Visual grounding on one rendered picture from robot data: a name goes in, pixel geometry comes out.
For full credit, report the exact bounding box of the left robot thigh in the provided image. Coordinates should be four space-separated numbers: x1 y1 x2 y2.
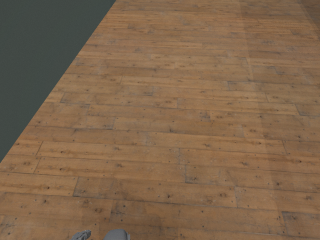
103 229 131 240

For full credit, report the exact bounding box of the left robot hand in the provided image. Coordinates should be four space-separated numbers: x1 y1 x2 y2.
69 230 91 240

